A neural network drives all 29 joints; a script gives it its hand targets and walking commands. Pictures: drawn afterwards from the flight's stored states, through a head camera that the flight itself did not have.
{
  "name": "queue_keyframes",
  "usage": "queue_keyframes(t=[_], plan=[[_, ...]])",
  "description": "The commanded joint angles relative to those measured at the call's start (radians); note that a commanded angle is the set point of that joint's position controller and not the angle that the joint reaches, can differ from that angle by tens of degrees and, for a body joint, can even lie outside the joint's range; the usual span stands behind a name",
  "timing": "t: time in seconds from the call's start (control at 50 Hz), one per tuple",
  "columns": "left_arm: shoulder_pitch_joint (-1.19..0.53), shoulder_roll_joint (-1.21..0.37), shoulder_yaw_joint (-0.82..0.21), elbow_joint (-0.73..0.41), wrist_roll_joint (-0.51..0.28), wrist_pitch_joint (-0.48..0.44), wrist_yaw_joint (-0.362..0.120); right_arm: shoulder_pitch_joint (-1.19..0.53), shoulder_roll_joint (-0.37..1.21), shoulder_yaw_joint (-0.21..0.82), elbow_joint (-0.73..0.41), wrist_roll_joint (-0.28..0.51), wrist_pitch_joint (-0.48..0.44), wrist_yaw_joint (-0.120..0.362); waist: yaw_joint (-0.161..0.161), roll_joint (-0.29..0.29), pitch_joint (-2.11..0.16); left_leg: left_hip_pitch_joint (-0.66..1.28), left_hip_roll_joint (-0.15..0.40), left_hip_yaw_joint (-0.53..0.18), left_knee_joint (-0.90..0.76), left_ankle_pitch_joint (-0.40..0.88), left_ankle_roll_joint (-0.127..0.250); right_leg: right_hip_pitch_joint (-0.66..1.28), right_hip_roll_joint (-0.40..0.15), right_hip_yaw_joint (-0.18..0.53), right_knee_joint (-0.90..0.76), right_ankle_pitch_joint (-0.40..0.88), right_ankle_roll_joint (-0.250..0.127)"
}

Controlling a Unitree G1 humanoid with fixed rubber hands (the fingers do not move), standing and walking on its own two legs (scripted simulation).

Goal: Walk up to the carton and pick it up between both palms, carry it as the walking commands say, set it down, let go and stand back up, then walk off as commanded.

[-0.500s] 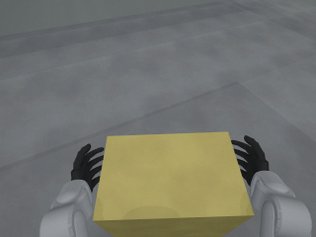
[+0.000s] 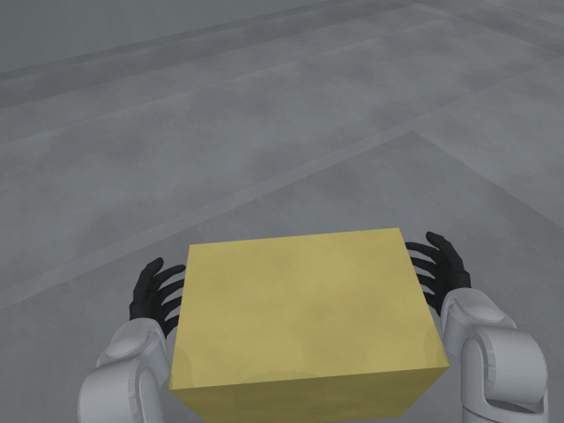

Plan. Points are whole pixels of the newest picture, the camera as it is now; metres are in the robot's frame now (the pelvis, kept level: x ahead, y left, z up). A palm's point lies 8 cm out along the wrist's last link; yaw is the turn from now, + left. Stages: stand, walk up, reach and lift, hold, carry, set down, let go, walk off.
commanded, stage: carry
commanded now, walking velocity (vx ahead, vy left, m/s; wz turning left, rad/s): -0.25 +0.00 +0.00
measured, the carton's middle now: (301, 336) +0.24 +0.00 +0.00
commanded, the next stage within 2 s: none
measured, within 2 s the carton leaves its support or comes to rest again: neither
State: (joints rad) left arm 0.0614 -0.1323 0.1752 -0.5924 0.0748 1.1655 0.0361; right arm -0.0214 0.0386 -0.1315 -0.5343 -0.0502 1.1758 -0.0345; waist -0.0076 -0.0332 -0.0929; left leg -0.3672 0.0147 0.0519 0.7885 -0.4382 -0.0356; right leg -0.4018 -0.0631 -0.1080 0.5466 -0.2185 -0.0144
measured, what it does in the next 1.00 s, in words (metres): walks backwards: left foot, then right foot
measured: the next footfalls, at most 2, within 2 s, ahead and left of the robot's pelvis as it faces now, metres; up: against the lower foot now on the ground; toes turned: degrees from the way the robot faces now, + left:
left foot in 0.04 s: -0.03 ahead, +0.12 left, +0.00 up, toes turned +5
right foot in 0.40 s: -0.17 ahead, -0.12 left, +0.00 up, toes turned -8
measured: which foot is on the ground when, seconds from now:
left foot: up 0.00-0.02, down 0.04-0.40, up 0.42-0.64, down 0.66-1.00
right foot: down 0.00-0.04, up 0.06-0.38, down 0.40-1.00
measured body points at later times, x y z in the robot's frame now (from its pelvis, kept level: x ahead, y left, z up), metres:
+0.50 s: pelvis -0.19 +0.00 +0.00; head -0.22 -0.01 +0.45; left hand +0.03 +0.17 +0.08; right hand +0.03 -0.19 +0.09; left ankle -0.13 +0.12 -0.70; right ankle -0.21 -0.11 -0.73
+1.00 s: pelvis -0.29 +0.02 +0.00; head -0.31 +0.00 +0.45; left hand -0.06 +0.21 +0.09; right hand -0.04 -0.16 +0.09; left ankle -0.26 +0.14 -0.73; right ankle -0.21 -0.11 -0.73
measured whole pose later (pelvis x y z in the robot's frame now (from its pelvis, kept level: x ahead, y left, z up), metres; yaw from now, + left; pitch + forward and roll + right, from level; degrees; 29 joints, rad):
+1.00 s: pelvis -0.29 +0.02 +0.00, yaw +0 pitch +3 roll +0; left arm 0.07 -0.13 0.18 -0.54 0.07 1.20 0.07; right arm 0.02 0.13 -0.13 -0.53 -0.10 1.17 -0.07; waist 0.03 0.03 -0.12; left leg -0.33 0.04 0.09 0.50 -0.22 -0.01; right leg -0.40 -0.07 -0.09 0.48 -0.16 0.01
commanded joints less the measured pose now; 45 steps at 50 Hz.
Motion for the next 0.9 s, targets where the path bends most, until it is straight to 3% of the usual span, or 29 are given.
queue_keyframes(t=[0.0, 0.04, 0.06, 0.08, 0.14, 0.16, 0.18, 0.2, 0.24, 0.28, 0.3, 0.32, 0.34, 0.36, 0.38, 0.4, 0.42, 0.48, 0.52, 0.56, 0.6, 0.62, 0.64, 0.68, 0.7, 0.74, 0.8, 0.82, 0.88], plan=[[-0.321, -0.641, -0.781, -0.095, -0.311, 0.021, -0.074, -0.268, 0.739, 0.708, -0.114, 0.307, 0.0, 0.087, 0.008, -0.083, -0.273, 0.239, 0.081, -0.037, -0.482, 0.245, 0.017, 0.205, -0.148, 0.161, 0.019, 0.503, -0.031], [-0.388, -0.656, -0.796, -0.139, -0.308, 0.014, -0.083, -0.318, 0.77, 0.697, -0.143, 0.305, -0.019, 0.091, 0.018, 0.327, -0.231, 0.395, 0.403, -0.342, -0.381, 1.159, 0.145, -0.148, -0.002, 0.04, 0.302, -0.281, 0.052], [-0.389, -0.701, -0.808, -0.136, -0.319, 0.003, -0.084, -0.291, 0.821, 0.711, -0.128, 0.302, -0.016, 0.101, 0.008, 0.235, -0.188, 0.333, 0.375, -0.212, -0.349, 1.285, 0.174, -0.129, 0.033, 0.063, 0.47, -0.356, 0.056], [-0.482, -0.741, -0.866, -0.234, -0.36, -0.018, -0.087, -0.33, 0.859, 0.715, -0.177, 0.326, -0.042, 0.11, -0.014, 0.305, -0.222, 0.261, 0.386, -0.218, -0.365, 1.148, 0.236, -0.155, 0.05, 0.092, 0.569, -0.363, 0.051], [-0.442, -0.787, -0.868, -0.194, -0.371, -0.039, -0.106, -0.282, 0.832, 0.728, -0.216, 0.297, -0.054, 0.118, 0.003, 0.122, -0.194, 0.183, 0.276, -0.103, -0.366, 0.968, 0.212, -0.162, 0.058, 0.104, 0.728, -0.265, 0.058], [-0.456, -0.762, -0.862, -0.205, -0.376, -0.038, -0.107, -0.293, 0.821, 0.726, -0.202, 0.296, -0.053, 0.11, 0.004, 0.112, -0.185, 0.192, 0.259, -0.08, -0.382, 0.839, 0.19, -0.168, 0.05, 0.115, 0.702, -0.256, 0.057], [-0.338, -0.733, -0.851, -0.122, -0.357, -0.019, -0.102, -0.232, 0.734, 0.695, -0.206, 0.268, -0.05, 0.102, 0.01, 0.189, -0.2, 0.225, 0.244, -0.061, -0.372, 0.818, 0.18, -0.166, 0.051, 0.086, 0.605, -0.259, 0.068], [-0.336, -0.699, -0.84, -0.154, -0.357, -0.017, -0.101, -0.198, 0.729, 0.697, -0.199, 0.262, -0.045, 0.095, 0.012, 0.157, -0.216, 0.259, 0.22, -0.041, -0.354, 0.847, 0.161, -0.141, 0.055, 0.064, 0.488, -0.265, 0.068], [-0.286, -0.628, -0.816, -0.109, -0.323, 0.002, -0.089, -0.128, 0.665, 0.68, -0.142, 0.229, -0.024, 0.081, 0.004, 0.254, -0.24, 0.283, 0.24, -0.133, -0.379, 0.754, 0.171, -0.061, 0.06, 0.041, 0.289, -0.27, 0.062], [-0.361, -0.634, -0.814, -0.111, -0.346, 0.005, -0.087, -0.132, 0.688, 0.669, -0.113, 0.224, -0.015, 0.073, 0.0, 0.206, -0.245, 0.256, 0.261, -0.207, -0.418, 0.608, 0.181, 0.01, 0.07, 0.043, 0.136, -0.252, 0.05], [-0.344, -0.61, -0.814, -0.137, -0.336, 0.007, -0.089, -0.149, 0.662, 0.683, -0.15, 0.232, -0.014, 0.073, 0.01, 0.255, -0.216, 0.207, 0.258, -0.208, -0.425, 0.48, 0.164, 0.051, 0.06, 0.05, 0.012, -0.23, 0.047], [-0.321, -0.631, -0.795, -0.078, -0.335, 0.008, -0.088, -0.15, 0.665, 0.69, -0.15, 0.232, -0.011, 0.067, 0.014, 0.164, -0.239, 0.166, 0.252, -0.198, -0.439, 0.328, 0.152, 0.168, 0.082, -0.011, -0.126, -0.16, 0.04], [-0.272, -0.593, -0.741, -0.007, -0.3, 0.019, -0.091, -0.206, 0.636, 0.712, -0.157, 0.237, -0.001, 0.058, 0.017, 0.063, -0.158, 0.078, 0.209, -0.147, -0.384, 0.285, 0.092, 0.183, 0.002, 0.072, -0.235, -0.077, 0.038], [-0.291, -0.595, -0.727, -0.013, -0.302, 0.016, -0.097, -0.253, 0.664, 0.743, -0.171, 0.252, 0.001, 0.057, 0.016, -0.084, -0.175, -0.001, 0.115, -0.082, -0.283, 0.243, 0.047, 0.28, -0.094, 0.21, -0.272, -0.049, 0.013], [-0.342, -0.606, -0.739, -0.068, -0.32, 0.004, -0.107, -0.286, 0.668, 0.751, -0.214, 0.259, -0.006, 0.062, 0.011, -0.28, -0.133, -0.119, 0.034, 0.007, -0.127, 0.075, -0.006, 0.255, -0.273, 0.37, -0.278, 0.156, -0.048], [-0.346, -0.626, -0.737, -0.065, -0.319, 0.01, -0.106, -0.336, 0.679, 0.747, -0.194, 0.274, 0.005, 0.058, 0.017, -0.217, -0.093, -0.112, 0.027, 0.025, 0.031, -0.016, -0.006, 0.169, -0.31, 0.298, -0.256, 0.257, -0.082], [-0.338, -0.598, -0.746, -0.071, -0.305, 0.016, -0.1, -0.288, 0.653, 0.727, -0.175, 0.268, 0.011, 0.061, 0.028, -0.117, -0.069, -0.074, 0.033, -0.001, 0.098, -0.004, 0.012, 0.072, -0.296, 0.241, -0.244, 0.098, -0.11], [-0.433, -0.623, -0.762, -0.096, -0.298, 0.018, -0.094, -0.352, 0.74, 0.745, -0.098, 0.309, 0.018, 0.096, 0.005, -0.045, 0.042, 0.0, 0.017, -0.03, 0.186, 0.079, 0.023, -0.17, -0.202, 0.16, -0.314, -0.303, -0.081], [-0.401, -0.608, -0.727, -0.068, -0.27, 0.017, -0.083, -0.403, 0.747, 0.769, -0.11, 0.338, 0.016, 0.1, 0.005, -0.135, 0.005, -0.03, 0.026, -0.015, 0.135, 0.069, 0.021, -0.112, -0.185, 0.174, -0.306, -0.307, -0.073], [-0.424, -0.603, -0.721, -0.049, -0.276, 0.03, -0.08, -0.395, 0.715, 0.732, -0.079, 0.319, 0.027, 0.089, 0.004, -0.151, 0.0, -0.037, 0.059, -0.009, -0.049, 0.052, 0.029, -0.038, -0.201, 0.17, -0.285, -0.292, -0.082], [-0.388, -0.613, -0.72, -0.037, -0.285, 0.033, -0.078, -0.359, 0.724, 0.73, -0.074, 0.316, 0.026, 0.082, -0.001, -0.098, -0.106, 0.087, 0.034, 0.054, -0.38, 0.124, 0.016, 0.085, -0.152, 0.121, -0.173, -0.099, -0.063], [-0.397, -0.606, -0.744, -0.056, -0.289, 0.032, -0.065, -0.275, 0.724, 0.695, -0.008, 0.299, 0.031, 0.082, 0.006, -0.048, -0.157, 0.175, 0.065, 0.021, -0.467, 0.11, 0.008, 0.11, -0.131, 0.124, -0.107, -0.016, -0.044], [-0.362, -0.584, -0.72, -0.013, -0.267, 0.037, -0.065, -0.311, 0.715, 0.685, -0.017, 0.304, 0.026, 0.083, 0.021, 0.081, -0.175, 0.196, 0.135, -0.067, -0.468, 0.172, 0.02, 0.082, -0.116, 0.137, -0.078, 0.032, -0.019], [-0.377, -0.646, -0.751, -0.036, -0.272, 0.032, -0.069, -0.321, 0.746, 0.685, -0.052, 0.307, 0.019, 0.093, 0.043, 0.217, -0.2, 0.222, 0.302, -0.202, -0.493, 0.407, 0.057, 0.036, -0.056, 0.119, -0.025, -0.026, 0.012], [-0.426, -0.679, -0.78, -0.084, -0.3, 0.021, -0.074, -0.327, 0.773, 0.685, -0.065, 0.301, 0.009, 0.097, 0.027, 0.212, -0.2, 0.176, 0.233, -0.151, -0.456, 0.449, 0.063, 0.076, -0.041, 0.065, -0.057, 0.002, 0.037], [-0.52, -0.738, -0.822, -0.139, -0.347, 0.014, -0.098, -0.354, 0.837, 0.681, -0.074, 0.294, -0.007, 0.095, 0.018, 0.147, -0.149, 0.062, 0.152, -0.081, -0.465, 0.265, 0.043, 0.126, -0.058, 0.075, -0.055, 0.05, 0.033], [-0.475, -0.682, -0.798, -0.123, -0.354, 0.01, -0.105, -0.282, 0.795, 0.677, -0.068, 0.261, -0.005, 0.079, 0.022, 0.066, -0.147, 0.064, 0.158, -0.088, -0.446, 0.142, 0.062, 0.111, -0.059, 0.063, -0.098, 0.036, 0.032], [-0.469, -0.666, -0.797, -0.097, -0.341, 0.02, -0.106, -0.291, 0.761, 0.676, -0.079, 0.256, -0.003, 0.079, 0.024, 0.116, -0.128, 0.03, 0.164, -0.103, -0.467, 0.059, 0.067, 0.1, -0.062, 0.07, -0.108, -0.003, 0.029], [-0.45, -0.602, -0.774, -0.043, -0.329, 0.036, -0.101, -0.218, 0.701, 0.644, 0.015, 0.223, 0.022, 0.075, 0.02, 0.083, -0.058, -0.034, 0.156, -0.133, -0.489, -0.136, 0.073, 0.059, -0.048, 0.084, -0.154, -0.169, 0.008]])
